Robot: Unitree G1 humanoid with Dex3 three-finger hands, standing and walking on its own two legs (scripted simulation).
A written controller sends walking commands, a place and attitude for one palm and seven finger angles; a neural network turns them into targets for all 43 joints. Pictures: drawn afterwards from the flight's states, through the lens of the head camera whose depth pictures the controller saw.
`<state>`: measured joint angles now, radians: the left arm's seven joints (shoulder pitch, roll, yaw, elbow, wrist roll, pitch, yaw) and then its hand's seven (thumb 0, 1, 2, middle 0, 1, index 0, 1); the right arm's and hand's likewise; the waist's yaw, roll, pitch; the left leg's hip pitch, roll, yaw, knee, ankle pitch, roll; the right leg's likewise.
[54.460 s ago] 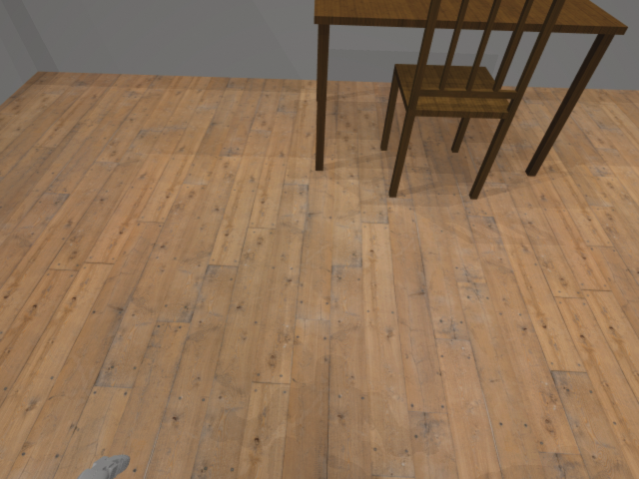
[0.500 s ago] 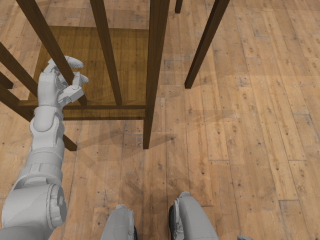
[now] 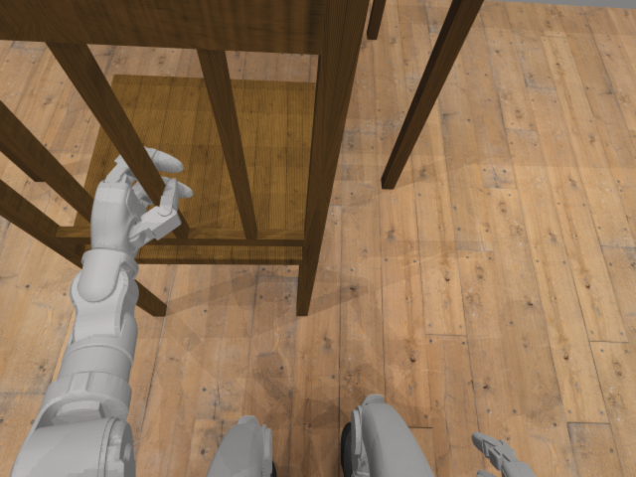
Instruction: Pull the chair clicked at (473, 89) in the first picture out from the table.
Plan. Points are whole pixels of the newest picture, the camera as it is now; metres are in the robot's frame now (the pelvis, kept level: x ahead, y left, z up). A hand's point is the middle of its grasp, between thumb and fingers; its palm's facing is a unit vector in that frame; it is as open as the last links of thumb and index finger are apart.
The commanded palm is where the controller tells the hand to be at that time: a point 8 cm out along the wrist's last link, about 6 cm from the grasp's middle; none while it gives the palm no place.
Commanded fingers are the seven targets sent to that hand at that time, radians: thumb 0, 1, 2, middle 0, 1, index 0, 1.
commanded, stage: step backward, pulling the chair out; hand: left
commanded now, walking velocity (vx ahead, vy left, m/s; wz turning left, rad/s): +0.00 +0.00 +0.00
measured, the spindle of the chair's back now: (144, 169) +0.46 +0.19 +0.05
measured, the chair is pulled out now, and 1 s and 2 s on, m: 0.24 0.33 0.43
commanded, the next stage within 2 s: none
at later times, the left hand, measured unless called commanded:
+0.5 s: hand (185, 222) +0.41 +0.15 +0.02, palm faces -0.03 -0.99 -0.15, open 4.9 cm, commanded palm +0.39 +0.20 +0.02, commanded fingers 0.00 0.90 0.90 -0.50 -1.45 -0.50 -1.45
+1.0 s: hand (209, 276) +0.34 +0.12 +0.02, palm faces -0.01 -0.99 -0.17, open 5.0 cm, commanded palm +0.33 +0.17 +0.03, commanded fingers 0.00 0.90 0.90 -0.50 -1.45 -0.50 -1.45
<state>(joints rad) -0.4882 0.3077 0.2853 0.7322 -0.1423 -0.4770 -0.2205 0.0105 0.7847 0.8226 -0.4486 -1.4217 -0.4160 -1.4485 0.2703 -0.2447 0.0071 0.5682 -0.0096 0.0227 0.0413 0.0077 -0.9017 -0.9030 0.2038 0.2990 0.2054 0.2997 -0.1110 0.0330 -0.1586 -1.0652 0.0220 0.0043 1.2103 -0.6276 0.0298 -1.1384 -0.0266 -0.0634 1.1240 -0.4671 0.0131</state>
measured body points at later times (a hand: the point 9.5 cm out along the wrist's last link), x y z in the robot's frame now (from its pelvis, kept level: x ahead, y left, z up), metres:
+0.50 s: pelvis +0.01 +0.03 +0.08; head +0.12 +0.03 +0.52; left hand +0.41 +0.20 +0.04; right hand +0.05 -0.24 -0.04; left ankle -0.04 +0.09 -0.64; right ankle +0.03 -0.13 -0.63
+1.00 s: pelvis -0.05 +0.00 +0.09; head +0.06 -0.01 +0.52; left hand +0.34 +0.17 +0.04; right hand +0.01 -0.28 -0.04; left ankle -0.04 +0.09 -0.64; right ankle +0.02 -0.13 -0.64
